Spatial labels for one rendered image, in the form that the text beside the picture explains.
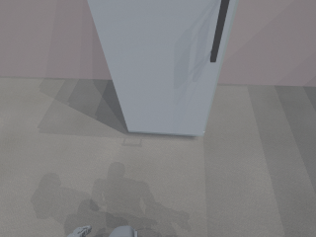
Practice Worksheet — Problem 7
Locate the robot left thigh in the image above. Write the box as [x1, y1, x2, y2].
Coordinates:
[109, 225, 138, 237]

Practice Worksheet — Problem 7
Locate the handle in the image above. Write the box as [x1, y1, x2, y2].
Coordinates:
[210, 0, 230, 63]

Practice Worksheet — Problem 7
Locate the robot left hand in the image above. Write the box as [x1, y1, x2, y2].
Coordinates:
[67, 225, 92, 237]

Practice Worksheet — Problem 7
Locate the fridge door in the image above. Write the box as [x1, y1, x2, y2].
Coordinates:
[87, 0, 236, 135]

